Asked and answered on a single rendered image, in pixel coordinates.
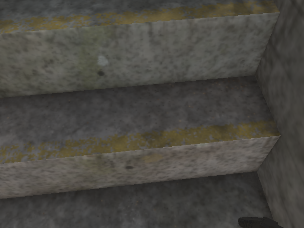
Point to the robot right hand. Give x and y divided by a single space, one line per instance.
255 222

